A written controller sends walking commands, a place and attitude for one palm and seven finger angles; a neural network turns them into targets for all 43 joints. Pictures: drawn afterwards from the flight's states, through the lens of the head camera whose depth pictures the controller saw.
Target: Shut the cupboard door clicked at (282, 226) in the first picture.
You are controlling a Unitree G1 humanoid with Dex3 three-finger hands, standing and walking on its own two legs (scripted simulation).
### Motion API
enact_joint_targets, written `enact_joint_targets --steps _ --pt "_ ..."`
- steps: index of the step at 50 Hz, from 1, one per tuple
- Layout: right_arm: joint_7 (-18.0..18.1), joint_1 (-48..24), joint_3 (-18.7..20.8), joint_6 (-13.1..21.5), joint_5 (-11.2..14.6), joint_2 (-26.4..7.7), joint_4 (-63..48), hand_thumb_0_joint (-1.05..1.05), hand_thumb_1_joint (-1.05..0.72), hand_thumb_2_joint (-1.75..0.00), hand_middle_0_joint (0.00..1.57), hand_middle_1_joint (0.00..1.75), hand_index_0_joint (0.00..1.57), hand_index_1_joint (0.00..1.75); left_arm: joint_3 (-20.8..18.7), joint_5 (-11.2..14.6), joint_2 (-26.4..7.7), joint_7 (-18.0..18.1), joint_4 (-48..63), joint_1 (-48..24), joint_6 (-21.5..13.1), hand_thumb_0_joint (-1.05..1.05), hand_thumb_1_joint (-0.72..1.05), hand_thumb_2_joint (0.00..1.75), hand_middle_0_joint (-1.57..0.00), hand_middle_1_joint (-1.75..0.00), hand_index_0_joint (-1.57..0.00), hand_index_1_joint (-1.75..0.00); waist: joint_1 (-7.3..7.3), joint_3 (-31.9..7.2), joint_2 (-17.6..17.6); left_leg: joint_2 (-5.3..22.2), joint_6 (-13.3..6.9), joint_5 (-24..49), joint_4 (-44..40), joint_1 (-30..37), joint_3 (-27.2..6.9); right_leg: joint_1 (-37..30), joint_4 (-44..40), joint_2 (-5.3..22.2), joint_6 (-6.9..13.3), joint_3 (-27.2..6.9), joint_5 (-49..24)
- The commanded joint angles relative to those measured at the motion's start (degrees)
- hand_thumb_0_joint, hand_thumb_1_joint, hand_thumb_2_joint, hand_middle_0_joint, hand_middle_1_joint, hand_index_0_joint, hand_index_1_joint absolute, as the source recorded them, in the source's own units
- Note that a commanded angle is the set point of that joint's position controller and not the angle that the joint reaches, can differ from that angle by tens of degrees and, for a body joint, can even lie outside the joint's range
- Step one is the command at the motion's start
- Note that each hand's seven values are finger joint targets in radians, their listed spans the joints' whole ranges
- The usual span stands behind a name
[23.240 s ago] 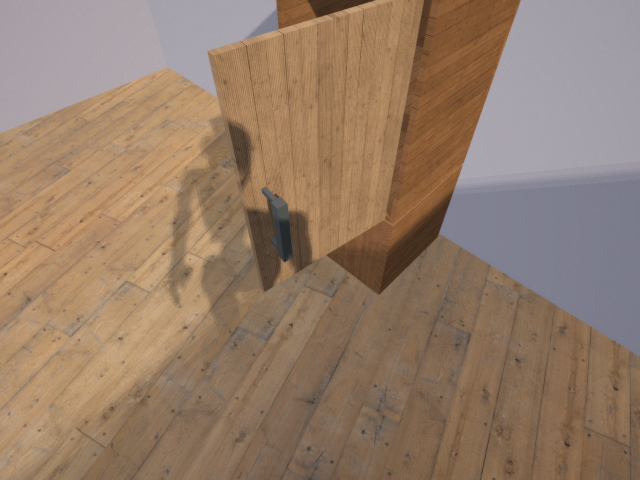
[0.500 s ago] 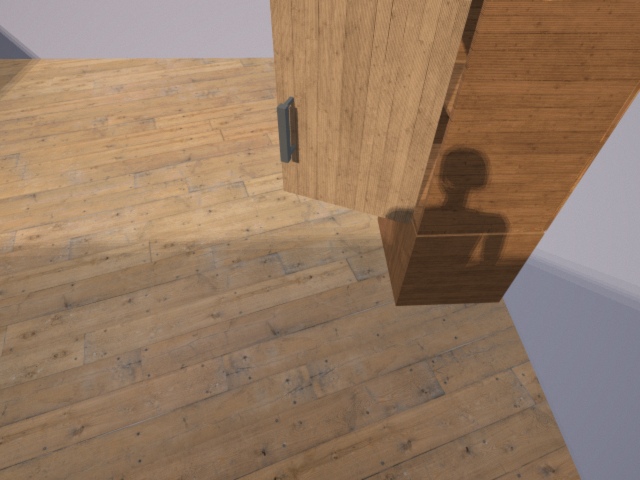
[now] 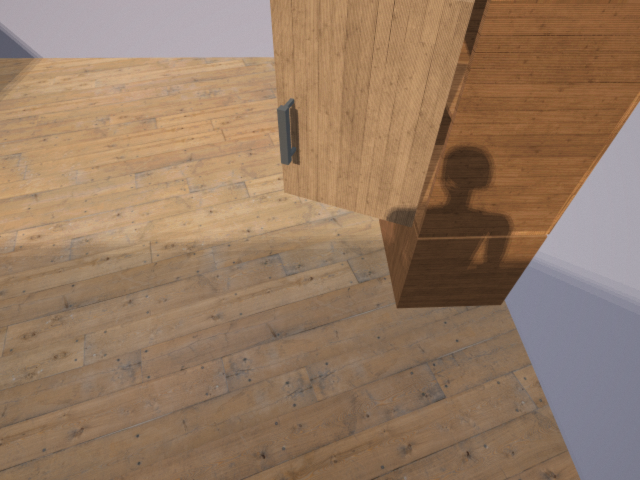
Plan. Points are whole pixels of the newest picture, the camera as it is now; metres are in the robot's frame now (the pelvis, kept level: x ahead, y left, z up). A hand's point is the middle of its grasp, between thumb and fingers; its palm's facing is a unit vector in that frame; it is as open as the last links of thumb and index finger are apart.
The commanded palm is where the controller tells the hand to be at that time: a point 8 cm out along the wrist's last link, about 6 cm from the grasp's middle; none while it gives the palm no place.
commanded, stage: walk to a spot facing it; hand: left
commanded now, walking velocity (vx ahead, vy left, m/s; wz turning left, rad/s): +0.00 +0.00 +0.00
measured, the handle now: (288, 132) +0.94 +0.13 -0.10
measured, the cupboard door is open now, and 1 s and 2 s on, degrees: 66 66 66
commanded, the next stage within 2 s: turn to face it in 1.86 s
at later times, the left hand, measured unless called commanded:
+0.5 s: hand out of the picture +0.02 +0.21 -0.20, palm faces +0.20 -0.95 -0.22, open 7.4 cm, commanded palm none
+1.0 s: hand out of the picture -0.05 +0.15 -0.16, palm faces +0.50 -0.82 -0.29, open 7.4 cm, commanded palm none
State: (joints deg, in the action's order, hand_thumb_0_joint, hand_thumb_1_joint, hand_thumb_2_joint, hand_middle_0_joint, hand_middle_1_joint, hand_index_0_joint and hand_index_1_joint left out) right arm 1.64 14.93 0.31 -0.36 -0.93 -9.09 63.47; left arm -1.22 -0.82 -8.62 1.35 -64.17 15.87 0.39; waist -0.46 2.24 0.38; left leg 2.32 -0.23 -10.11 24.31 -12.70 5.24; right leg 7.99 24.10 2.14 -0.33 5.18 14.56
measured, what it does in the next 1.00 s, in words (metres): steps on the spot, turning left: right foot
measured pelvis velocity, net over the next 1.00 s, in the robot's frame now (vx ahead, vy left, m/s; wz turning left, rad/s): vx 0.00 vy -0.06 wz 0.56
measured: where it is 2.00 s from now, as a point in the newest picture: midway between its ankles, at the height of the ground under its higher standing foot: outside the picture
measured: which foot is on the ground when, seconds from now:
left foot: down 0.00-0.74, up 0.76-1.00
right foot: down 0.00-0.40, up 0.42-0.72, down 0.74-1.00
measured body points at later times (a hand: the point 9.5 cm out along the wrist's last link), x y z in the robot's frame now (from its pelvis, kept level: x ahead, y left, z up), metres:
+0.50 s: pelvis +0.00 +0.00 -0.02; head +0.04 +0.02 +0.43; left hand +0.02 +0.26 -0.18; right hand +0.05 -0.23 -0.17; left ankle +0.03 +0.11 -0.74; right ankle -0.03 -0.13 -0.70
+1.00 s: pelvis +0.00 -0.06 +0.00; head +0.06 -0.05 +0.44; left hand -0.07 +0.19 -0.14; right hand +0.21 -0.25 -0.15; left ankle -0.08 +0.06 -0.68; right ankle +0.02 -0.17 -0.74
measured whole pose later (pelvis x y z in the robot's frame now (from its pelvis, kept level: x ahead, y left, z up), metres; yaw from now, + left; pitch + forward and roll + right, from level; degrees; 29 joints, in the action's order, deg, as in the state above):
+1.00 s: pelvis +0.00 -0.06 +0.00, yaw +32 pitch +0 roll +3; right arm -1.5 8.7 4.9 -4.9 -1.3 -15.7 51.0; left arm -2.7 -1.7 -11.4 1.2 -50.0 12.7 0.9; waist -1.6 6.8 -0.1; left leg 0.8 3.5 -24.4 55.4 -26.3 1.8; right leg 11.4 30.7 6.5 0.2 9.2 19.3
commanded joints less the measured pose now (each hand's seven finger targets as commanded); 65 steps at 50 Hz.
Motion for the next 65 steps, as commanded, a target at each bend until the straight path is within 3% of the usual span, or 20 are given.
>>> enact_joint_targets --steps 1,10,17,19,21,22,25,34,35,36,37,38,42,49,54,55,56,57,60,65 --pt "0.3 3.2 1.1 0.6 0.0 -6.1 -1.1 0.00 -0.90 -0.90 0.20 0.30 0.20 0.30 -1.4 -0.1 -6.6 0.5 1.4 3.8 -0.8 0.00 0.90 0.90 -0.20 -0.30 -0.20 -0.30 0.20 2.3 -0.1 4.1 -0.9 3.0 -4.9 1.7 -5.9 4.2 -5.9 4.1 2.2 -4.7 -2.6" --pt "-0.1 2.7 1.6 -0.5 -0.1 -5.8 -3.0 0.00 -0.90 -0.90 0.20 0.30 0.20 0.30 -3.0 -0.1 -7.9 0.8 3.4 3.9 0.1 0.00 0.90 0.90 -0.20 -0.30 -0.20 -0.30 0.73 1.5 -0.6 3.1 -0.7 6.1 0.6 -3.6 -6.6 2.4 -1.6 6.6 2.8 -2.3 -3.1" --pt "-1.3 1.6 3.4 -1.9 -0.4 -5.3 -8.1 0.00 -0.90 -0.90 0.20 0.30 0.20 0.30 -5.2 -1.0 -11.0 0.9 10.1 -2.3 0.6 0.00 0.90 0.90 -0.20 -0.30 -0.20 -0.30 -0.70 1.8 -9.1 1.3 1.0 -9.6 19.4 -7.6 -2.4 8.9 -1.3 18.2 8.3 -1.9 -3.3" --pt "-1.7 3.8 3.8 -1.4 -0.5 -7.2 -8.9 0.00 -0.90 -0.90 0.20 0.30 0.20 0.30 -5.4 -0.9 -10.4 0.7 11.5 -2.8 1.0 0.00 0.90 0.90 -0.20 -0.30 -0.20 -0.30 -1.69 0.9 0.7 4.9 -0.9 4.2 8.7 -4.0 -8.5 11.8 9.2 13.7 4.0 3.7 -1.7" --pt "-0.5 9.3 4.8 -0.7 -1.5 -13.3 -8.1 0.00 -0.90 -0.90 0.20 0.30 0.20 0.30 -4.6 -0.2 -7.8 0.9 13.7 -3.8 1.7 0.00 0.90 0.90 -0.20 -0.30 -0.20 -0.30 -4.36 -2.1 21.0 15.7 -8.1 18.7 -7.5 2.0 -35.8 20.2 33.9 0.1 -1.4 1.7 21.9" --pt "0.1 10.2 5.0 -0.9 -1.3 -14.4 -7.6 0.00 -0.90 -0.90 0.20 0.30 0.20 0.30 -4.7 -0.5 -8.1 0.9 14.4 -5.1 2.1 0.00 0.90 0.90 -0.20 -0.30 -0.20 -0.30 -4.09 -4.3 16.0 16.8 -8.1 10.5 -9.1 2.2 -36.4 22.6 40.5 0.9 -0.6 -4.7 19.8" --pt "0.3 3.5 4.5 -0.1 -1.2 -12.7 -10.6 0.00 -0.90 -0.90 0.20 0.30 0.20 0.30 -4.7 -0.5 -7.7 0.0 15.0 -5.7 0.9 0.00 0.90 0.90 -0.20 -0.30 -0.20 -0.30 -1.21 -5.2 6.4 12.1 -9.5 4.9 -6.9 0.6 -29.4 23.1 40.4 1.6 -1.6 -6.8 10.3" --pt "-0.8 -2.1 6.3 -1.8 -1.2 -14.5 -14.3 0.00 -0.90 -0.90 0.20 0.30 0.20 0.30 -4.5 0.0 -8.5 -0.1 16.8 -0.5 1.2 0.00 0.90 0.90 -0.20 -0.30 -0.20 -0.30 1.15 -7.2 10.3 4.5 -6.2 0.8 -5.4 -6.0 -27.4 4.6 10.2 -4.1 -1.6 -3.3 7.2" --pt "-1.0 -4.0 6.4 -2.1 -0.8 -13.7 -15.3 0.00 -0.90 -0.90 0.20 0.30 0.20 0.30 -5.0 -0.1 -9.9 0.1 16.2 2.7 1.0 0.00 0.90 0.90 -0.20 -0.30 -0.20 -0.30 2.89 -6.7 8.3 1.9 -4.0 -4.5 -3.7 -12.0 -25.6 -2.5 2.1 -3.5 -1.1 -2.9 3.1" --pt "-1.4 -4.3 6.4 -2.5 -0.3 -11.0 -16.0 0.00 -0.90 -0.90 0.20 0.30 0.20 0.30 -5.9 -0.8 -13.7 0.4 16.4 4.4 0.7 0.00 0.90 0.90 -0.20 -0.30 -0.20 -0.30 3.63 -5.5 -0.8 -3.5 -0.3 -13.4 5.4 -20.7 -20.3 -7.7 -7.2 5.5 2.0 -12.2 9.6" --pt "-1.7 -3.7 6.2 -2.3 -0.1 -7.9 -17.0 0.00 -0.90 -0.90 0.20 0.30 0.20 0.30 -6.7 -1.7 -18.7 0.8 17.8 1.6 0.5 0.00 0.90 0.90 -0.20 -0.30 -0.20 -0.30 3.39 -2.7 -15.7 -9.9 3.5 -19.0 24.8 -27.0 -9.4 -3.3 -15.1 22.8 9.2 -30.5 17.8" --pt "-2.1 -3.7 6.7 -2.5 -1.0 -10.9 -17.2 0.00 -0.90 -0.90 0.20 0.30 0.20 0.30 -5.8 -1.2 -18.3 1.0 19.7 -4.4 0.6 0.00 0.90 0.90 -0.20 -0.30 -0.20 -0.30 1.21 -0.6 -10.1 -5.8 2.7 -21.3 38.1 -22.9 -10.9 8.0 -14.7 26.9 11.3 -27.9 14.9" --pt "-3.3 -2.9 5.9 -3.1 -0.4 -8.8 -15.9 0.00 -0.90 -0.90 0.20 0.30 0.20 0.30 -4.2 -0.9 -12.1 0.7 20.0 -9.0 -0.9 0.00 0.90 0.90 -0.20 -0.30 -0.20 -0.30 -2.58 1.8 -11.2 -2.1 3.7 -12.3 45.9 -21.9 -6.8 5.9 -4.4 15.0 8.2 -7.3 -17.3" --pt "-3.4 -11.1 4.1 -2.8 0.0 -7.4 -18.4 0.00 -0.90 -0.90 0.20 0.30 0.20 0.30 -5.2 -1.1 -15.3 0.7 16.7 3.1 -0.8 0.00 0.90 0.90 -0.20 -0.30 -0.20 -0.30 3.15 -3.0 -12.6 -2.3 3.4 -15.9 25.8 -16.8 -1.0 -8.4 2.1 16.9 7.4 -3.1 -39.5" --pt "-3.3 -6.9 3.8 -1.5 -0.1 -8.9 -17.8 0.00 -0.90 -0.90 0.20 0.30 0.20 0.30 -6.0 -0.7 -16.2 0.1 16.2 2.9 -0.7 0.00 0.90 0.90 -0.20 -0.30 -0.20 -0.30 0.82 -7.0 -11.3 -3.2 1.0 -8.4 4.5 -1.0 1.2 -4.5 9.0 16.9 3.8 0.6 -29.7" --pt "-3.2 -2.3 4.5 -0.8 -0.4 -12.1 -16.6 0.00 -0.90 -0.90 0.20 0.30 0.20 0.30 -5.7 -0.3 -15.2 -0.3 16.7 2.7 -0.6 0.00 0.90 0.90 -0.20 -0.30 -0.20 -0.30 -1.94 -9.5 -4.0 0.2 -1.1 -3.0 -1.7 11.3 -3.5 4.8 17.8 15.1 1.1 3.5 -18.8" --pt "-2.7 2.2 6.4 -0.5 -1.2 -19.5 -15.6 0.00 -0.90 -0.90 0.20 0.30 0.20 0.30 -4.8 -0.1 -11.4 -1.2 19.0 1.9 -0.6 0.00 0.90 0.90 -0.20 -0.30 -0.20 -0.30 -4.58 -11.2 14.7 16.3 -8.9 5.7 -2.4 23.3 -25.3 24.6 31.6 6.2 -3.2 7.2 14.7" --pt "-2.3 7.5 6.8 -0.8 -0.9 -21.7 -14.0 0.00 -0.90 -0.90 0.20 0.30 0.20 0.30 -3.7 -0.9 -10.7 -1.3 22.5 -4.8 -0.5 0.00 0.90 0.90 -0.20 -0.30 -0.20 -0.30 -7.61 -8.4 14.6 23.1 -15.2 7.0 -4.7 22.9 -32.4 33.9 38.6 4.6 -2.9 1.9 24.8" --pt "-1.0 3.2 5.0 0.3 -0.9 -16.4 -15.0 0.00 -0.90 -0.90 0.20 0.30 0.20 0.30 -4.4 -0.7 -11.2 -1.7 21.7 -10.6 -0.5 0.00 0.90 0.90 -0.20 -0.30 -0.20 -0.30 -5.33 0.5 11.4 15.6 -12.0 -5.4 -8.1 9.7 -27.8 33.9 41.8 5.9 -2.7 -4.5 13.3" --pt "-1.1 -0.4 4.6 1.5 -0.8 -15.4 -15.4 0.00 -0.90 -0.90 0.20 0.30 0.20 0.30 -4.3 -0.6 -10.0 -3.1 19.6 -7.1 -0.6 0.00 0.90 0.90 -0.20 -0.30 -0.20 -0.30 -1.71 -0.2 7.8 9.4 -10.2 -7.0 -9.0 5.3 -20.5 26.2 29.6 3.8 -3.5 -2.8 6.2"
